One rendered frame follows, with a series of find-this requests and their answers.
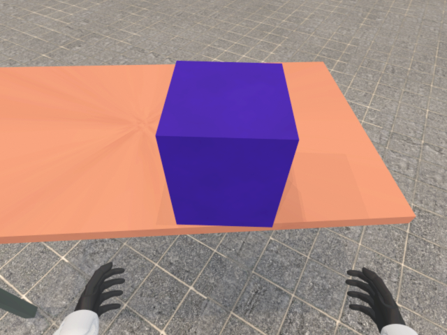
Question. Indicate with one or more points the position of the carton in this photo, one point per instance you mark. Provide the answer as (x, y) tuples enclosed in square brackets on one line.
[(227, 138)]

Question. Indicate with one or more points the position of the left robot forearm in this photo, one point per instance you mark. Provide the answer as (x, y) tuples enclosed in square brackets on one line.
[(82, 322)]

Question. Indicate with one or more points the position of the table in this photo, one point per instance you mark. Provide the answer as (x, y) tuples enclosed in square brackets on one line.
[(79, 159)]

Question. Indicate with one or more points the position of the left robot hand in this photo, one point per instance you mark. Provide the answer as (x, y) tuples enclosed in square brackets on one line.
[(92, 297)]

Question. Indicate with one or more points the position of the right robot hand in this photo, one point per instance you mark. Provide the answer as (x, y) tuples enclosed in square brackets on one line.
[(384, 310)]

